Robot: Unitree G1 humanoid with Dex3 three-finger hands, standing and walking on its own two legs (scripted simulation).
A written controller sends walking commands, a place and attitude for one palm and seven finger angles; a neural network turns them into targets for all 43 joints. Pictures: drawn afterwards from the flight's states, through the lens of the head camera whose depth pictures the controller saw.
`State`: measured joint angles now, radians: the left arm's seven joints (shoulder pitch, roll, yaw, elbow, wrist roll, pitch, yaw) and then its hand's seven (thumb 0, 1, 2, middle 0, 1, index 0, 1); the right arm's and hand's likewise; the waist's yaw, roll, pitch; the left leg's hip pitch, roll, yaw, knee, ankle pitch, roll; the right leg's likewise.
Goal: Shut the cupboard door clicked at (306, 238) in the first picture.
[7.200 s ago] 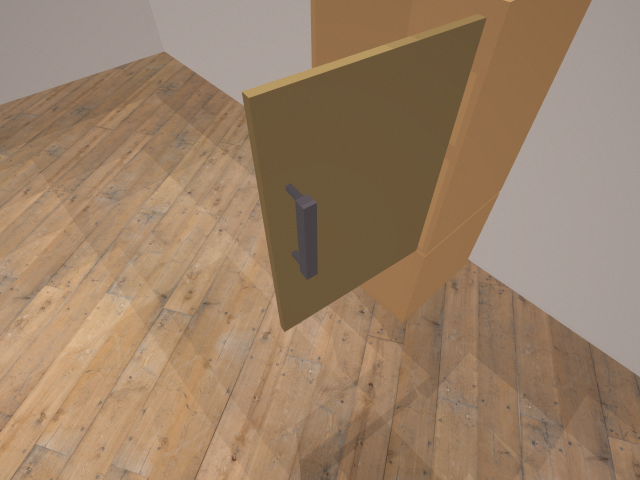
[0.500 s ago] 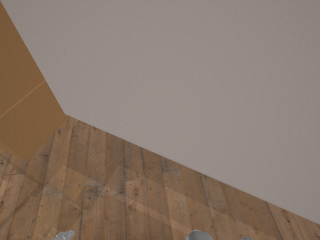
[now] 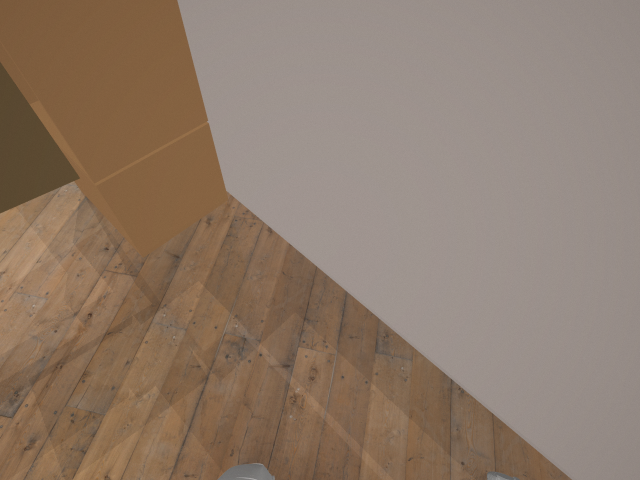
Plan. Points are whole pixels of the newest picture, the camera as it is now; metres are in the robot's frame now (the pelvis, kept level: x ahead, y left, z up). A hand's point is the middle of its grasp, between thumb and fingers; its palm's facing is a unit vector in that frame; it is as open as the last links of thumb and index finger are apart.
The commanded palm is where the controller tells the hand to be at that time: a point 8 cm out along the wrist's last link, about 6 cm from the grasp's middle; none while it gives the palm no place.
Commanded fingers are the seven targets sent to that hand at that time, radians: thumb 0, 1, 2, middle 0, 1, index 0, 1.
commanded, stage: turn to face it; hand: left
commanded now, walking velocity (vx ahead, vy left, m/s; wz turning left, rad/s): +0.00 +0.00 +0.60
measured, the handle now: out of the picture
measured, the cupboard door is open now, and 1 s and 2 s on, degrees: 83 83 83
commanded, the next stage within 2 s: take the last steps up to it in 1.12 s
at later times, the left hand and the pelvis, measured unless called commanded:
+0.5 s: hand out of the picture +0.07 +0.18 -0.14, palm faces +0.29 -0.91 -0.30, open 7.3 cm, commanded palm none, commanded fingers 0.00 0.90 0.90 -0.20 -0.30 -0.20 -0.30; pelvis +0.02 -0.04 +0.00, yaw +18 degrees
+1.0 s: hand out of the picture -0.04 +0.19 -0.17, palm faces +0.58 -0.78 -0.24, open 7.3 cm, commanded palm none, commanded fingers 0.00 0.90 0.90 -0.20 -0.30 -0.20 -0.30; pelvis +0.03 -0.02 +0.00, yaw +33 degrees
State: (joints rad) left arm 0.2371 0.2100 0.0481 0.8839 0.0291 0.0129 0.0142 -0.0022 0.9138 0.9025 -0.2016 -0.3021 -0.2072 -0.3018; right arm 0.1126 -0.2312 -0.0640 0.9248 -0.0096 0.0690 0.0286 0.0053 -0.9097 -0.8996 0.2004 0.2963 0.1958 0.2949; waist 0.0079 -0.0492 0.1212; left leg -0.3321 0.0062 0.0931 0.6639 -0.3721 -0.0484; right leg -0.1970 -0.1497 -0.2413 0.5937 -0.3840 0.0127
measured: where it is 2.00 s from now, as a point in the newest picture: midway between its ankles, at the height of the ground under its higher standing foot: outside the picture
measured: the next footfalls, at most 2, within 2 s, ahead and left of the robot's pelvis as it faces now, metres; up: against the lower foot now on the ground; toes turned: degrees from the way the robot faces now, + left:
left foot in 0.02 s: +0.05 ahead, +0.12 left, +0.00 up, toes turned +6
right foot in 0.40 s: +0.08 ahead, -0.14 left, +0.00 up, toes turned +13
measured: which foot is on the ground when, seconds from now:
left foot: up 0.00-0.00, down 0.02-0.40, up 0.42-0.78, down 0.80-1.00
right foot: down 0.00-0.02, up 0.04-0.38, down 0.40-0.80, up 0.82-1.00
